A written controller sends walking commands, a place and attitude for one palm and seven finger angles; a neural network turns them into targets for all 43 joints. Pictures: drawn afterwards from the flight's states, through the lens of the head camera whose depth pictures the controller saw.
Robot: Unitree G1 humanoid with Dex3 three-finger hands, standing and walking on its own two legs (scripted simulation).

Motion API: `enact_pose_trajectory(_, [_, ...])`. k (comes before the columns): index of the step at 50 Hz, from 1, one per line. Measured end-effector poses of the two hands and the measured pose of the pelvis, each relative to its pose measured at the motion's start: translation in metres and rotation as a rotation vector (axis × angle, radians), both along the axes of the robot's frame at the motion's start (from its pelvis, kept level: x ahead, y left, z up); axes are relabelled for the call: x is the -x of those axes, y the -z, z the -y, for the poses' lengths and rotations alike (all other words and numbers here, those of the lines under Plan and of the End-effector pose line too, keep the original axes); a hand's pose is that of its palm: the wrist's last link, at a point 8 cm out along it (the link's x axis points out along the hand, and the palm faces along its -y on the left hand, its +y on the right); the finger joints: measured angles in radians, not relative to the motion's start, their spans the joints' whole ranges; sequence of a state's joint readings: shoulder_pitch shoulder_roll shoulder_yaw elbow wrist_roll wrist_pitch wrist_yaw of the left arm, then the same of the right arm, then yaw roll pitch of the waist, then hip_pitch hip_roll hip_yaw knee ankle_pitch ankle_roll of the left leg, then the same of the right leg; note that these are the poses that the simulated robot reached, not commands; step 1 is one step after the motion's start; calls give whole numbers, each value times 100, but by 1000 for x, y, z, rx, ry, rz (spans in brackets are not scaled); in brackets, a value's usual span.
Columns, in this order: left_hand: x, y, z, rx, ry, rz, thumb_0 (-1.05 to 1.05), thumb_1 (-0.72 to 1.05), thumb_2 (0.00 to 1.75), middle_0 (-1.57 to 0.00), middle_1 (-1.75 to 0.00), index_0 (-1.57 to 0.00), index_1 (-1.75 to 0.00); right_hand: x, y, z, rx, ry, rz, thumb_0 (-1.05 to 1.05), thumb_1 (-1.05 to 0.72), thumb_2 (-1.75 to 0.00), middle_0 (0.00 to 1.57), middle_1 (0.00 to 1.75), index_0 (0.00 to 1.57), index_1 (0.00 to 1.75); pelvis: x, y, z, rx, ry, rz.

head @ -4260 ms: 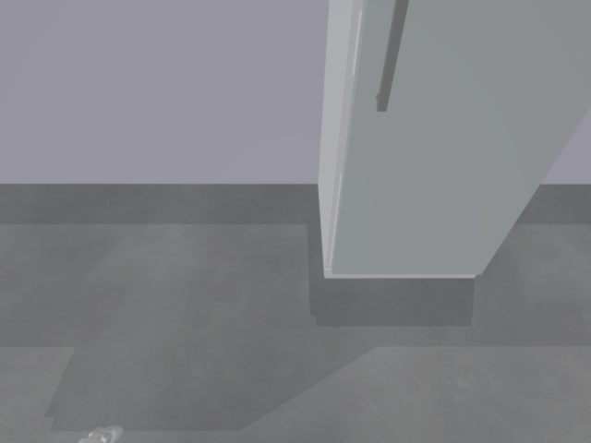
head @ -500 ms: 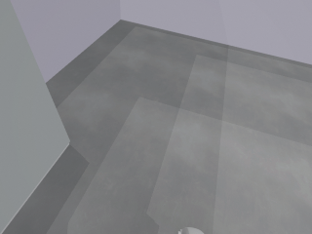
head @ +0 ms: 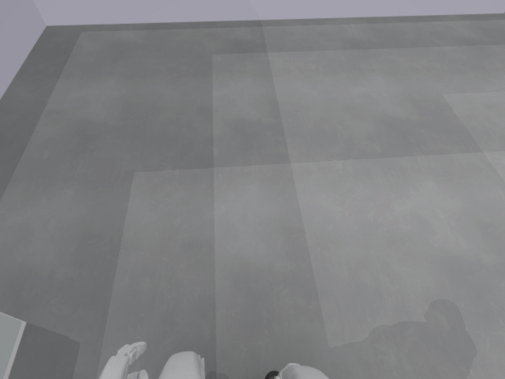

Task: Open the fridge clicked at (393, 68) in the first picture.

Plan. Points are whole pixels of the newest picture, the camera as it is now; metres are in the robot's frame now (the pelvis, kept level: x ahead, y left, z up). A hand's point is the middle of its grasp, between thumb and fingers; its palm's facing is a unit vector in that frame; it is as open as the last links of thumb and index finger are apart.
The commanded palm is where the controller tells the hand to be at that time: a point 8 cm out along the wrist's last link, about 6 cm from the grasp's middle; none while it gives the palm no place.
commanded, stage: turn to face it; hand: left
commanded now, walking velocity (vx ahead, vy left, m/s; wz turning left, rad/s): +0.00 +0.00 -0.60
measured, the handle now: out of the picture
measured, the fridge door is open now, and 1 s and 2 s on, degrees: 0 0 0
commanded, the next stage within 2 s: none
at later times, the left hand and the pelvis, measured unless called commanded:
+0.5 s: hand out of the picture +0.12 +0.27 -0.16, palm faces +0.07 -0.98 -0.18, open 7.4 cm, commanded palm none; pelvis +0.07 +0.08 +0.02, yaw +2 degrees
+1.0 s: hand out of the picture +0.09 +0.22 -0.12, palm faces +0.33 -0.90 -0.28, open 7.4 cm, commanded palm none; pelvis +0.05 +0.01 +0.02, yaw +20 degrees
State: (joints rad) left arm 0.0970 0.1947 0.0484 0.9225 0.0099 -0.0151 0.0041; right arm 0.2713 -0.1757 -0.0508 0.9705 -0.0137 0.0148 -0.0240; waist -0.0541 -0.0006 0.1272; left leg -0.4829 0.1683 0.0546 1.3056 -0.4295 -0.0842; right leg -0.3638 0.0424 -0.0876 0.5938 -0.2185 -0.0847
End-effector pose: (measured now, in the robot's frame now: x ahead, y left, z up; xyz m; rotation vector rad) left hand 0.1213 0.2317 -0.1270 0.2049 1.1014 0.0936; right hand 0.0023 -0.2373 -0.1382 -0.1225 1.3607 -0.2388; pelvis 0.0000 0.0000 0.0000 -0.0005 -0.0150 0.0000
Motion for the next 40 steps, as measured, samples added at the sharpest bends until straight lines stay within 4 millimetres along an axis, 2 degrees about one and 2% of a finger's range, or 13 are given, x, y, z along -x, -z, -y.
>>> enact_pose_trajectory(3, [-2, -5, -8, -16, 13, -42, 0, 90, 90, -20, -30, -20, -30, -65, -9, -3, 11, -19, 161, 1, -91, -90, 20, 30, 20, 30, -12, -5, -9, 0, 32, -9])
enact_pose_trajectory(5, [-5, -7, -16, -24, 15, -55, 0, 91, 90, -20, -30, -20, -30, -97, -15, -8, 15, -31, 239, 1, -91, -90, 20, 30, 20, 30, -19, -6, -16, 1, 53, -14])
enact_pose_trajectory(8, [-13, -7, -31, -26, 11, -59, 0, 91, 90, -20, -30, -20, -30, -129, -24, -20, 22, -52, 303, 0, -91, -90, 19, 30, 19, 30, -31, -6, -28, 9, 68, -19])
enact_pose_trajectory(11, [-21, -1, -47, -13, -12, -41, 0, 91, 90, -20, -30, -20, -30, -144, -27, -36, 34, -74, 308, 0, -91, -90, 19, 30, 19, 30, -45, -4, -42, 29, 60, -16])
enact_pose_trajectory(14, [-26, 11, -63, 16, -54, -25, 0, 90, 90, -20, -30, -20, -30, -145, -26, -55, 44, -98, 273, 0, -91, -90, 19, 30, 19, 30, -61, 1, -56, 40, 33, -7])
enact_pose_trajectory(18, [-18, 12, -73, 38, -91, -71, 0, 91, 90, -19, -30, -20, -30, -134, -29, -79, 29, -106, 188, 0, -92, -90, 20, 30, 20, 30, -75, -9, -69, 32, 25, -4])
enact_pose_trajectory(23, [0, 4, -83, 39, -119, -158, 0, 91, 90, -19, -30, -20, -30, -122, -35, -80, 43, -103, 107, 0, -94, -90, 20, 30, 20, 30, -76, -19, -79, 47, -15, -29])
enact_pose_trajectory(29, [12, -1, -91, 6, -164, -189, 0, 90, 90, -19, -30, -20, -30, -101, -32, -70, 38, -114, 9, 0, -93, -90, 20, 30, 20, 30, -70, -21, -74, 42, -68, -54])
enact_pose_trajectory(34, [7, -8, -85, -27, -194, -146, 0, 91, 90, -19, -30, -20, -30, -91, -23, -51, 24, -127, -32, 1, -91, -90, 20, 30, 20, 30, -64, -18, -59, 30, -125, -57])
enact_pose_trajectory(37, [2, -15, -74, -46, -215, -88, 0, 91, 90, -19, -30, -20, -30, -91, -14, -36, 7, -147, -37, 1, -91, -90, 20, 30, 20, 30, -59, -14, -45, 18, -163, -53])
enact_pose_trajectory(40, [4, -21, -62, -76, -242, -24, 0, 90, 90, -19, -30, -20, -30, -101, 0, -20, -16, -170, -21, 1, -91, -90, 20, 30, 20, 30, -56, -7, -29, -4, -197, -44])
